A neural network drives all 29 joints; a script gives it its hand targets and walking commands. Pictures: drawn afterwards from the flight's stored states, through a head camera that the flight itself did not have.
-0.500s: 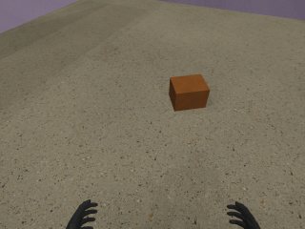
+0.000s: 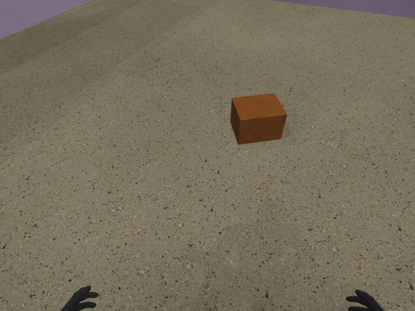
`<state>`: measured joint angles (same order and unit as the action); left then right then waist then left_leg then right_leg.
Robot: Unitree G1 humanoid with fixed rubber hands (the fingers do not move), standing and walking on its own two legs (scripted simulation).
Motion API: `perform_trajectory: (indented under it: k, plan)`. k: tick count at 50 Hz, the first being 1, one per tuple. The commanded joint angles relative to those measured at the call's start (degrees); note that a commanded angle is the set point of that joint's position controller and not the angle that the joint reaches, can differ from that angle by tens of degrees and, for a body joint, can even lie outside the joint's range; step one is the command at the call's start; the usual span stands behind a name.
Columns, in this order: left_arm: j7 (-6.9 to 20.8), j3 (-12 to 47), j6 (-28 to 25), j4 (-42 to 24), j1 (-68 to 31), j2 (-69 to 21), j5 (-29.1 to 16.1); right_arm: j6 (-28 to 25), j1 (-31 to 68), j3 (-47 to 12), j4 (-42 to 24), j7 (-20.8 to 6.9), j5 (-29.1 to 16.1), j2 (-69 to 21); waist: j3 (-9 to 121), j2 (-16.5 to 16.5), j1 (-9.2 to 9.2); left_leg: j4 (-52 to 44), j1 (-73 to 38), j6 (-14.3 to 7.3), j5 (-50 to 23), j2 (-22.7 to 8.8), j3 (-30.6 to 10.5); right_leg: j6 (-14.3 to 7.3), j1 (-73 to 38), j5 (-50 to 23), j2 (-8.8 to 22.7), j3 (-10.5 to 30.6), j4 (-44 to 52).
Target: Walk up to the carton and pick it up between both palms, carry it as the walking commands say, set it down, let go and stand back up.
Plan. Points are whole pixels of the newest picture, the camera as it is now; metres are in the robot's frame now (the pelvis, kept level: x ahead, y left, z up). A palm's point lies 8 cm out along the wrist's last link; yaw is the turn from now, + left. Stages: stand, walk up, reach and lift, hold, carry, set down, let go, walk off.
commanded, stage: stand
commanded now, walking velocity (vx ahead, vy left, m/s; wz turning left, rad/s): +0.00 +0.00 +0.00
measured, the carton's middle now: (256, 118) +1.39 -0.28 -0.64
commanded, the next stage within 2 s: walk up in 0.56 s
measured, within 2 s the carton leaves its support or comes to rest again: neither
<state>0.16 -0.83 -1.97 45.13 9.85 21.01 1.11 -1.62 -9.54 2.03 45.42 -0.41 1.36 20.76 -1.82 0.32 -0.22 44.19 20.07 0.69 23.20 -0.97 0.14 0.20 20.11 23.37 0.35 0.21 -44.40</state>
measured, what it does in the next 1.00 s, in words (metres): lifts its right foot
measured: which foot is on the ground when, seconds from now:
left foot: down 0.00-1.00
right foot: down 0.00-0.84, up 0.86-1.00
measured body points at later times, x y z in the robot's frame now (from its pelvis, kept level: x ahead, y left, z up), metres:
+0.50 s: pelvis -0.01 -0.01 +0.02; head -0.01 -0.01 +0.47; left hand +0.10 +0.30 -0.09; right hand +0.09 -0.31 -0.10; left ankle +0.00 +0.13 -0.71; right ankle +0.00 -0.12 -0.71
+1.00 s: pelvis +0.02 -0.03 +0.03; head +0.00 -0.03 +0.48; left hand +0.16 +0.30 -0.06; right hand +0.05 -0.38 -0.07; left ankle +0.00 +0.13 -0.71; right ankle +0.08 -0.17 -0.68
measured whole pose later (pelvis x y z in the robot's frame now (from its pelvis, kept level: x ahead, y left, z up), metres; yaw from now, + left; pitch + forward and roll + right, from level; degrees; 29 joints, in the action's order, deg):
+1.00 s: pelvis +0.02 -0.03 +0.03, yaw -6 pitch -3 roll +1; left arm 5.3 -3.2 -1.3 55.1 11.1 26.4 1.6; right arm -4.7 -13.9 5.4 55.3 -2.2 2.2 25.6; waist -0.3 -0.2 -1.5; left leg 23.2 4.1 0.0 15.6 -4.5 4.9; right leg -0.3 23.6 23.7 3.0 0.1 -44.3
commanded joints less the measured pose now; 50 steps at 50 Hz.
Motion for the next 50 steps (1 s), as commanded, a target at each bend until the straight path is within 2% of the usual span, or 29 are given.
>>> perform_trajectory:
  k: [1,2,5,6,8,11,13,15,16,17,18,21,22,24,28,31,37,38,39,40,41,42,43,45,46,47,48,49,50]
  plan:
    - [-0.6,-2.9,-1.2,-2.8,-3.2,11.3,0.1,-1.2,2.8,2.4,-2.7,0.5,-0.4,10.6,4.2,-1.2,-0.13,-8.9,-1.8,-4.8,-11.4,-3.6,-5.1,-4.4,-1.5,-13.8,4.1,5.4,9.4]
    - [-0.6,-2.7,-1.2,-2.3,-3.3,10.9,0.1,-1.2,3.0,2.3,-2.2,0.6,-0.2,10.3,5.2,-2.1,-0.25,-8.7,-2.5,-4.7,-11.0,-3.4,-4.6,-4.4,-1.8,-13.4,4.5,6.2,10.5]
    - [-0.5,-2.7,-1.0,-1.0,-4.2,11.9,-0.3,-1.0,2.7,2.0,-0.8,0.4,-0.4,10.6,4.4,-0.9,-0.65,-10.3,-3.4,-4.5,-10.2,-3.5,-4.7,-4.4,-1.5,-12.2,4.8,6.3,12.1]
    - [-0.6,-2.3,-1.2,-0.5,-3.9,11.1,0.0,-1.0,3.2,2.1,-0.2,0.6,-0.3,10.8,3.7,-1.6,-0.39,-10.9,-3.1,-4.7,-9.8,-3.5,-4.9,-4.3,-1.9,-11.8,4.9,6.4,12.9]
    - [-0.6,-2.3,-1.0,0.4,-4.0,11.1,-0.3,-1.0,3.9,2.0,0.7,0.4,-0.4,11.1,4.2,0.6,-0.19,-12.5,-3.4,-4.7,-8.8,-3.9,-5.4,-4.1,-2.3,-10.8,4.5,5.7,12.7]
    - [-0.2,-1.9,-0.8,1.7,-4.3,11.5,-0.4,-0.9,3.6,1.4,2.1,0.3,-0.5,10.3,3.8,-1.3,0.13,-14.1,-3.2,-4.5,-7.8,-4.1,-5.5,-3.8,-4.3,-10.7,4.7,5.9,14.4]
    - [-0.3,-1.7,-0.7,2.6,-4.3,10.7,-0.4,-0.8,4.4,1.2,3.0,0.3,-0.5,10.8,3.5,-1.1,0.25,-14.8,-4.2,-4.3,-8.6,-4.2,-5.1,-3.6,-4.2,-10.5,4.8,6.1,15.5]
    - [-0.3,-1.8,-0.6,3.6,-5.0,11.3,-0.4,-0.9,4.3,0.9,4.3,0.4,-0.5,9.9,3.1,-0.8,0.1,-16.3,-4.8,-4.0,-8.8,-4.1,-5.3,-3.7,-4.3,-9.5,4.8,6.5,16.6]
    - [-0.1,-1.7,-0.7,3.8,-4.7,11.3,-0.6,-0.8,4.8,1.0,4.5,0.3,-0.5,10.4,2.6,0.9,0.4,-17.0,-4.8,-3.8,-8.6,-4.5,-5.6,-3.6,-4.1,-9.8,4.6,6.3,17.1]
    - [-0.1,-1.5,-0.7,4.6,-4.2,10.8,-0.6,-0.8,4.8,1.0,5.2,0.2,-0.5,11.1,2.6,0.5,0.63,-17.2,-4.7,-4.0,-7.5,-4.3,-5.4,-3.5,-5.0,-9.7,5.0,6.3,17.7]
    - [-0.2,-1.4,-0.7,5.0,-4.8,11.6,-0.4,-0.8,4.3,0.9,5.6,0.2,-0.7,10.1,2.7,-1.7,-0.07,-17.5,-5.0,-3.8,-7.4,-4.1,-5.2,-3.5,-5.4,-9.6,5.4,6.8,18.7]
    - [-0.3,-1.5,-0.7,6.4,-5.3,11.7,-0.4,-0.9,4.4,0.7,7.2,0.3,-0.6,10.2,3.3,-1.1,-0.27,-18.1,-6.8,-3.6,-9.4,-4.3,-5.1,-3.3,-5.8,-10.7,5.6,7.1,20.3]
    - [-0.1,-1.3,-0.8,6.7,-5.3,11.4,-0.4,-0.8,4.8,0.9,7.5,0.3,-0.7,10.8,3.0,-1.9,-0.19,-18.7,-7.4,-3.6,-10.1,-4.2,-4.7,-3.3,-6.0,-11.9,5.5,6.9,20.3]
    - [-0.1,-1.0,-0.6,7.3,-5.1,10.6,-0.7,-0.8,5.1,0.7,8.4,0.3,-0.6,11.1,2.6,0.5,0.26,-20.4,-7.2,-3.6,-9.8,-4.9,-5.2,-2.9,-7.2,-12.4,5.4,6.2,20.6]
    - [-0.3,-0.8,-0.8,9.1,-5.2,10.5,-0.8,-0.8,5.7,0.4,9.9,0.4,-0.8,11.1,3.2,-0.9,0.55,-22.3,-9.0,-3.4,-13.3,-5.4,-5.6,-2.4,-8.6,-15.2,5.3,5.9,21.7]
    - [-0.4,-0.8,-0.6,10.0,-5.9,11.3,-0.8,-0.8,5.9,-0.1,10.6,0.5,-0.9,10.0,3.6,-0.6,0.22,-23.0,-10.0,-3.1,-14.9,-5.3,-5.3,-2.3,-9.9,-16.3,5.9,6.1,22.8]
    - [-0.5,-0.7,-0.4,11.5,-6.5,11.5,-0.9,-0.5,5.6,-0.1,12.4,0.5,-0.8,10.3,2.6,-0.5,0.1,-24.8,-10.9,-2.7,-13.5,-5.7,-5.0,-1.9,-10.1,-14.7,6.1,6.5,24.9]
    - [1.9,-3.8,-0.8,7.1,-3.0,15.6,0.3,-2.3,2.1,4.2,9.0,-0.9,-0.1,18.3,8.9,-0.3,-0.46,-21.1,-17.2,-6.0,12.5,-5.6,-3.9,-4.7,-3.3,10.1,3.1,7.6,21.2]
    - [2.9,-4.3,-0.6,7.0,-5.2,15.7,0.4,-2.9,-1.2,4.8,10.1,-1.3,0.7,19.5,3.3,1.1,-2.92,-24.2,-21.3,-7.3,22.8,-7.2,-7.0,-3.3,9.6,16.6,1.7,6.9,18.2]
    - [3.4,-4.1,-0.4,5.2,-9.3,14.3,0.4,-3.1,-4.8,5.7,11.2,-1.1,0.8,20.6,0.1,7.1,-5.71,-31.1,-27.3,-9.6,28.5,-12.9,-14.4,-1.8,20.6,11.5,-0.4,1.9,9.9]
    - [3.7,-3.9,-0.2,4.0,-11.3,13.4,0.9,-3.3,-5.7,6.4,10.6,-1.0,0.6,21.8,-0.7,12.4,-6.23,-36.1,-27.1,-12.7,30.3,-21.8,-24.2,-1.6,25.0,4.6,1.0,0.6,-3.0]
    - [3.7,-4.0,-0.7,2.9,-11.0,14.0,1.2,-3.7,-4.5,6.6,8.5,-1.0,0.4,21.4,-1.9,7.1,-5.72,-35.8,-26.1,-14.4,21.6,-24.4,-25.6,-1.1,24.6,2.5,3.7,4.9,-5.0]
    - [3.9,-3.9,-1.1,2.6,-10.3,14.0,1.0,-4.0,-3.3,6.8,7.3,-0.8,0.4,20.3,-2.2,4.5,-4.92,-35.1,-26.1,-14.7,15.0,-23.7,-22.4,-0.7,22.1,2.2,5.4,5.0,-3.1]
    - [4.5,-4.1,-1.8,2.2,-10.0,13.7,0.6,-4.1,-3.2,6.9,6.6,-1.0,0.8,18.7,-0.8,3.5,-4.48,-35.0,-25.1,-14.1,10.5,-20.9,-16.3,-0.4,18.9,3.2,5.5,3.5,-0.5]
    - [5.3,-4.1,-1.6,2.3,-8.1,12.9,0.3,-4.3,-0.8,6.9,5.7,-1.1,0.9,19.2,-1.2,6.2,-2.83,-36.0,-20.8,-13.7,12.0,-20.0,-12.5,-0.5,15.8,1.7,5.9,1.8,0.0]
    - [5.9,-4.5,-1.2,2.6,-5.8,13.1,0.1,-4.4,2.1,6.9,4.5,-1.4,0.8,19.6,-2.9,7.6,-0.81,-36.8,-14.4,-12.4,13.1,-18.1,-8.6,-0.3,11.0,-1.3,5.5,0.4,0.5]
    - [6.4,-5.0,-0.8,2.9,-2.6,12.9,-0.3,-4.4,5.9,6.8,3.1,-1.6,0.9,19.7,-3.9,10.7,1.74,-36.8,-7.2,-10.9,13.9,-16.3,-4.8,-0.6,5.2,-4.2,5.2,-1.7,1.2]
    - [6.7,-5.4,-0.6,3.3,0.1,13.2,-0.4,-4.3,7.4,6.7,2.1,-1.9,0.9,19.3,-4.2,11.6,2.54,-36.3,-0.9,-9.7,13.7,-15.0,-2.2,-0.7,-0.8,-6.1,4.3,-3.7,2.2]
    - [6.6,-5.9,-0.4,4.1,4.4,12.7,-0.6,-4.2,9.7,6.9,1.4,-2.1,1.0,19.7,-3.1,11.8,5.32,-33.7,5.3,-9.3,16.2,-15.2,-0.4,-0.8,-9.4,-9.1,4.2,-5.2,4.0]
